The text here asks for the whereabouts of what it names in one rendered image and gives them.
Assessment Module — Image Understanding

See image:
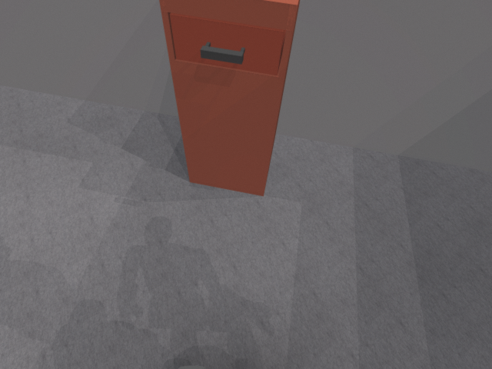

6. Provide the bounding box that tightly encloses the drawer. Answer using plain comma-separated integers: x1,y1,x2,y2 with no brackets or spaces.
170,13,286,75

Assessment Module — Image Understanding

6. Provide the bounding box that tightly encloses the cabinet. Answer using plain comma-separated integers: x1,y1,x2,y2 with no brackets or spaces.
159,0,300,196

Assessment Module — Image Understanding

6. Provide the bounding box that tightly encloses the handle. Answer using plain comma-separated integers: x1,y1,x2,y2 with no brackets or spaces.
201,42,245,64

